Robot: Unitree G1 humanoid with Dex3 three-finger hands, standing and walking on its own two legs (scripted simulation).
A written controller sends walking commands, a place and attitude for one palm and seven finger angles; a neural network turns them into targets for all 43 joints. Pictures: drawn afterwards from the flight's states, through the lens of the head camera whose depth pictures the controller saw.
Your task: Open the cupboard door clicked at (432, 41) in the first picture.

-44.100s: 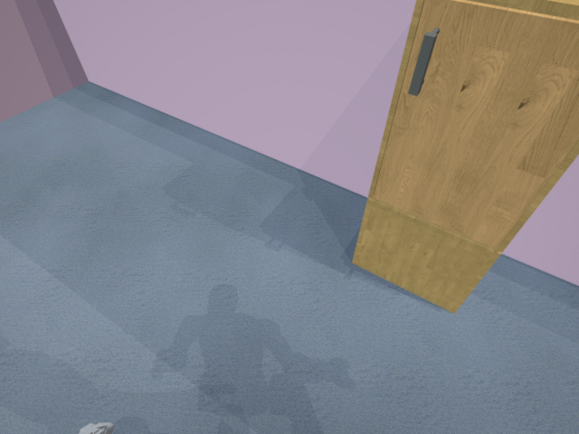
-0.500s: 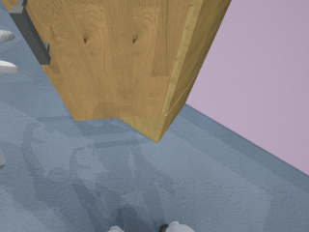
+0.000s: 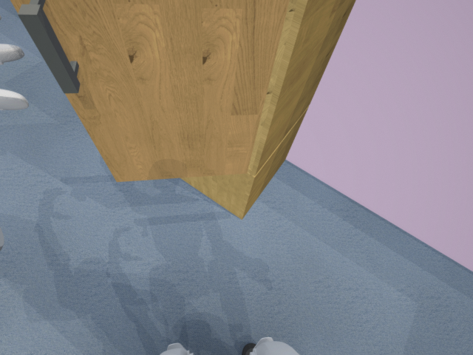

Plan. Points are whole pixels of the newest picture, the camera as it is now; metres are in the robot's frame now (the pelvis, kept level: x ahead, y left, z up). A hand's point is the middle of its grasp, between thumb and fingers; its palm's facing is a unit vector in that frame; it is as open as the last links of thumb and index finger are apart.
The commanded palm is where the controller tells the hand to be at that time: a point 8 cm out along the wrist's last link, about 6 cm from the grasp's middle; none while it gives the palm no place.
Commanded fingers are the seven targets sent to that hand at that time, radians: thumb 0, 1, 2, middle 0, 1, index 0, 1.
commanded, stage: move the hooked fingers beside the handle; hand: left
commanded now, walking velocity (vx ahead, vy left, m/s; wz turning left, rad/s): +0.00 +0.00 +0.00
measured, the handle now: (56, 45) +0.56 +0.23 +0.15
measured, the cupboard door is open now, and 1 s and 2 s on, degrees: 41 41 41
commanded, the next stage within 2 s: slide the fingers in behind the handle in 0.12 s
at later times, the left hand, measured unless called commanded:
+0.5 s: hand (13, 60) +0.52 +0.27 +0.16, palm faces +0.05 -1.00 +0.00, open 13.9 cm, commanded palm +0.50 +0.31 +0.15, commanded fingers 0.00 -0.50 0.30 -0.30 -1.20 -0.30 -1.20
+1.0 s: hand (35, 67) +0.51 +0.24 +0.16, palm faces +0.03 -1.00 +0.01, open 14.0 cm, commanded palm +0.49 +0.28 +0.15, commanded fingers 0.00 -0.50 0.30 -0.30 -1.20 -0.30 -1.20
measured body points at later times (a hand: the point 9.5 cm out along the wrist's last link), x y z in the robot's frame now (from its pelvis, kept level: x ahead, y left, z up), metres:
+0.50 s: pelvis +0.00 +0.01 +0.00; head +0.11 +0.03 +0.43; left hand +0.51 +0.33 +0.16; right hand -0.04 -0.26 -0.10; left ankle -0.02 +0.10 -0.71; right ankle -0.02 -0.12 -0.71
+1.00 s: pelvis +0.00 +0.00 +0.00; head +0.09 +0.02 +0.44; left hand +0.50 +0.30 +0.16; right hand +0.00 -0.27 -0.11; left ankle -0.02 +0.10 -0.71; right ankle -0.02 -0.12 -0.71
